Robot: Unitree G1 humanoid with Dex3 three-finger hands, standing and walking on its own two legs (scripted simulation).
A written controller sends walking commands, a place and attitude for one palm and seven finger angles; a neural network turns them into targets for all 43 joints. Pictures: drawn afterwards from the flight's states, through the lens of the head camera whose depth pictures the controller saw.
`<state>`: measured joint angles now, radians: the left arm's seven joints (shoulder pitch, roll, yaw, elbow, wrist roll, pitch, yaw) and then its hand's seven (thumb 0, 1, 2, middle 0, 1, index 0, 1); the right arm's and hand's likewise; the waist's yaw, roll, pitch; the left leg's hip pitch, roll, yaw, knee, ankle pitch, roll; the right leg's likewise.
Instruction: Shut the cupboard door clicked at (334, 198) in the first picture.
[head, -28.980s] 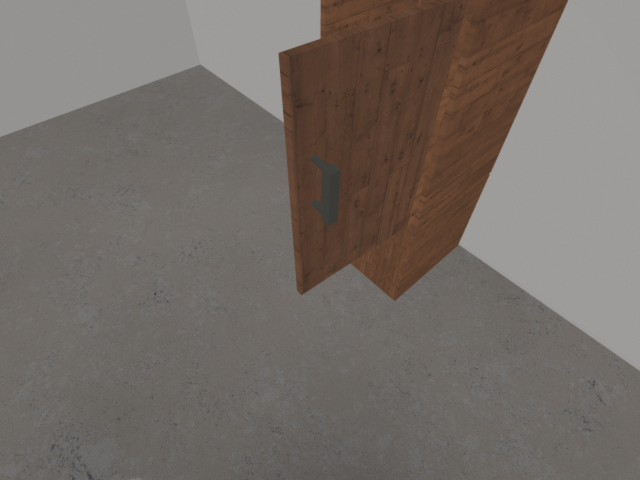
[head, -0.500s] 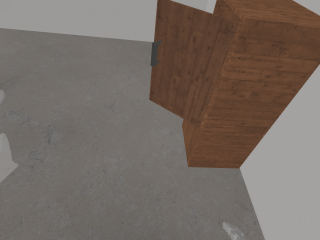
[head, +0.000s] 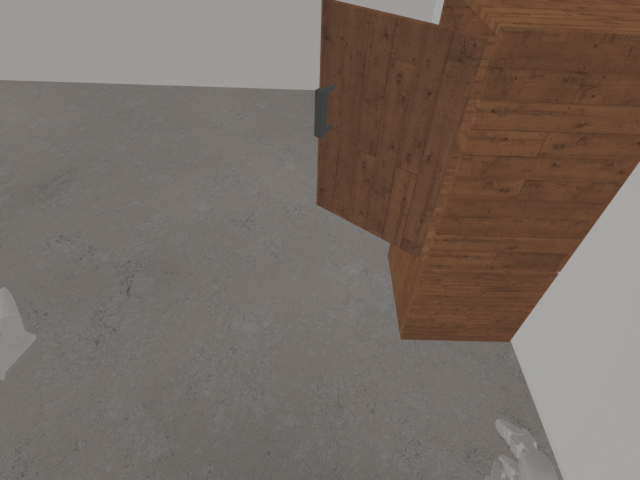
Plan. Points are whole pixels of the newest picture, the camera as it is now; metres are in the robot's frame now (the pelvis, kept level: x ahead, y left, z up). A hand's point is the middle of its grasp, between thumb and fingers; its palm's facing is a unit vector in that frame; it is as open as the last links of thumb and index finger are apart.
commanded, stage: let the arm hang, fingers relaxed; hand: left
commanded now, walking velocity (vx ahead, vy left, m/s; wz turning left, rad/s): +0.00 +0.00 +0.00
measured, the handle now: (325, 111) +0.97 +0.05 +0.01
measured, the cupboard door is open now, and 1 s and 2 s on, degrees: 53 53 53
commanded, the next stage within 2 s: look to check the result in 1.08 s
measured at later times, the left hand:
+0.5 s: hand out of the picture -0.03 +0.23 -0.17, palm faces +0.01 -0.97 -0.23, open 7.1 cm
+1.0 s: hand out of the picture +0.01 +0.22 -0.17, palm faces -0.01 -0.98 -0.20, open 7.4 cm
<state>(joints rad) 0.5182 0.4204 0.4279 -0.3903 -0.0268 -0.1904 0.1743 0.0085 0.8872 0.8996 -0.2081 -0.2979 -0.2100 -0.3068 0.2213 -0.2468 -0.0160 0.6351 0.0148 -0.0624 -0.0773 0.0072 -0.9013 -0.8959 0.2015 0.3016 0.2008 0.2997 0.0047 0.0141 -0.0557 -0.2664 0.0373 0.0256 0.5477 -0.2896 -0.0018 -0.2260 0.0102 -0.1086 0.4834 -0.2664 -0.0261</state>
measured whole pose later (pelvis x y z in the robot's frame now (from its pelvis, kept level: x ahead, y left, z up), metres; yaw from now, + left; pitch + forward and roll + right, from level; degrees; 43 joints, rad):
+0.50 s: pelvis -0.03 +0.03 +0.00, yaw +0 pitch -1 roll -1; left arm 0.32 0.23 0.02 1.00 0.02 0.04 0.01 -0.02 0.95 0.90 -0.20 -0.30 -0.20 -0.30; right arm 0.34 -0.19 0.00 1.02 -0.02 0.04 -0.01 0.00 -0.90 -0.90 0.20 0.30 0.20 0.30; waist -0.01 -0.01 0.04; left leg -0.25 -0.01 0.04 0.48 -0.21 0.05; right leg -0.22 -0.04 -0.10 0.43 -0.19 0.01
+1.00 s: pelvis -0.01 +0.03 +0.01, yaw -1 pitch -2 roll +0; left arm 0.24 0.19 0.01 1.12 0.02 0.00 0.02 0.00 0.91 0.90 -0.20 -0.30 -0.20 -0.30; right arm 0.24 -0.20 -0.01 1.10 -0.01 0.00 -0.02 0.00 -0.90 -0.90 0.20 0.30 0.20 0.30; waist 0.00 0.00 0.01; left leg -0.16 -0.02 0.07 0.39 -0.21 0.05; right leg -0.16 -0.04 -0.06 0.39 -0.20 0.02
